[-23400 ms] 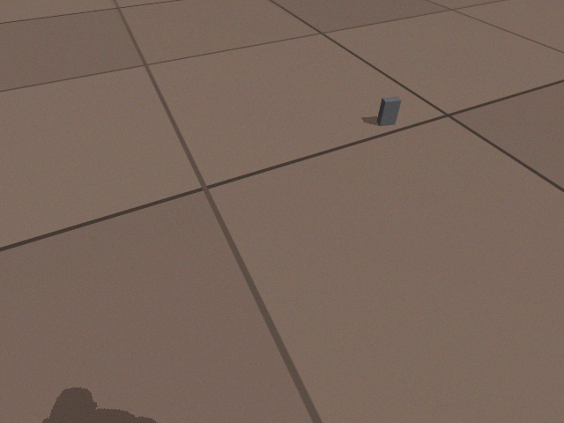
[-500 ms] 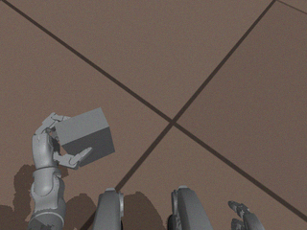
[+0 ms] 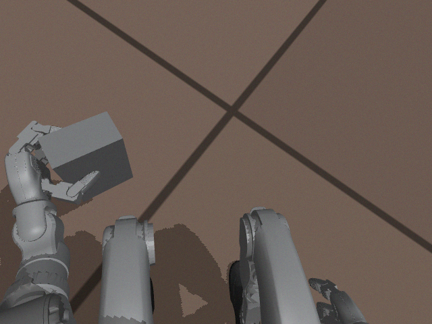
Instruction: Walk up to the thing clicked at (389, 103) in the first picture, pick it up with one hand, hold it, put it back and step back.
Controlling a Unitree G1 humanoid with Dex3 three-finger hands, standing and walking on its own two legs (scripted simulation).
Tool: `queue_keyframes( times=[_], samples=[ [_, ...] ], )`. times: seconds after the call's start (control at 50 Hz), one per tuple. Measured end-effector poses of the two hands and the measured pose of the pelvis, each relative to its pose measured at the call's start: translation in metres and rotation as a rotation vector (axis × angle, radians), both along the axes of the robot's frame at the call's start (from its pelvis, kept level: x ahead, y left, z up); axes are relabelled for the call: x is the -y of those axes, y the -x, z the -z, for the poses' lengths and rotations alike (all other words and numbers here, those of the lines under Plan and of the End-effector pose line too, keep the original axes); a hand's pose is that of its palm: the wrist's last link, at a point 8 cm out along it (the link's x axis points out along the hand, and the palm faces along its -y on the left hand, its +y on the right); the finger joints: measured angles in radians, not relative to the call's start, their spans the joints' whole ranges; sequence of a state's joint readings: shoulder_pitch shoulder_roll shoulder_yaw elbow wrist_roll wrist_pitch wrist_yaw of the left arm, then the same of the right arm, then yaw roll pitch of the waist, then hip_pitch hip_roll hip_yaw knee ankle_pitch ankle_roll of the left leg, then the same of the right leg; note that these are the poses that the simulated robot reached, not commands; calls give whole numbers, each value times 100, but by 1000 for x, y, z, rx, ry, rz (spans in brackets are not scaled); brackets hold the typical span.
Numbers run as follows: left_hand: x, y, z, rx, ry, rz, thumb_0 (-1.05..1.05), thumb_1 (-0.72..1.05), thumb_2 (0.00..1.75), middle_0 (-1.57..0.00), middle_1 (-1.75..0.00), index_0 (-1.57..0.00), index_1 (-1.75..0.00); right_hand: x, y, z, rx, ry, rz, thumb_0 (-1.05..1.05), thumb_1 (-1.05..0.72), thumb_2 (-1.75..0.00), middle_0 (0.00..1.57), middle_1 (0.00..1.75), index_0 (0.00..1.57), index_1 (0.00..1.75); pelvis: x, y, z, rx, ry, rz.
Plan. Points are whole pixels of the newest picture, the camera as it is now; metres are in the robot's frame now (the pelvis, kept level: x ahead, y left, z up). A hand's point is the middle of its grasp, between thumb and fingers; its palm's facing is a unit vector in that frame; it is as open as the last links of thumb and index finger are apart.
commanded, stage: crouch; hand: left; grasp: from the side
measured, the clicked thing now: (94, 161) +0.43 +0.20 -0.08
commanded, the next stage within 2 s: lower in 0.80 s
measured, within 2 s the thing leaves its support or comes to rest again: neither
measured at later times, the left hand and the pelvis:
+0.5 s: hand (79, 174) +0.42 +0.25 -0.14, palm faces +0.25 -0.97 -0.02, open 9.9 cm; pelvis +0.00 +0.01 -0.07, yaw -3 degrees
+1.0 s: hand (85, 180) +0.42 +0.25 -0.18, palm faces +0.24 -0.97 -0.03, open 9.9 cm; pelvis +0.00 +0.01 -0.09, yaw -5 degrees
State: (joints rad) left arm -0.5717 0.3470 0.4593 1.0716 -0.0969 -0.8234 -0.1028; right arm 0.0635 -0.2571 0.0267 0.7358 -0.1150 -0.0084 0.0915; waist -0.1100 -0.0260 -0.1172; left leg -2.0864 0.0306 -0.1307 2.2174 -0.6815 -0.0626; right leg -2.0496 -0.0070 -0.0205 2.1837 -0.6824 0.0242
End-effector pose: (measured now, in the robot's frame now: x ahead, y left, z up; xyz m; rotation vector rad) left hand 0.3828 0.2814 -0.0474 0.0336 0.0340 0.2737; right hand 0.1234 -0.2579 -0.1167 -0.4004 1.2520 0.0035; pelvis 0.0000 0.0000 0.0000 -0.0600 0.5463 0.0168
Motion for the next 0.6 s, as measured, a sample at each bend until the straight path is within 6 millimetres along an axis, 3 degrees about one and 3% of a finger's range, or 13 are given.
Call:
queue_keyframes(
  times=[0.24,0.6],
  samples=[
    [-4,-7,51,-9,19,16,-1,-52,112,-82,-117,-82,-115,4,13,39,-33,35,-10,0,-93,-91,20,30,21,30,-3,3,46,39,18,14],
    [-12,-8,102,-14,19,26,-1,-51,110,-82,-116,-82,-114,3,6,55,-70,89,-94,0,-93,-91,20,30,21,30,-9,3,75,89,63,33]
  ],
)
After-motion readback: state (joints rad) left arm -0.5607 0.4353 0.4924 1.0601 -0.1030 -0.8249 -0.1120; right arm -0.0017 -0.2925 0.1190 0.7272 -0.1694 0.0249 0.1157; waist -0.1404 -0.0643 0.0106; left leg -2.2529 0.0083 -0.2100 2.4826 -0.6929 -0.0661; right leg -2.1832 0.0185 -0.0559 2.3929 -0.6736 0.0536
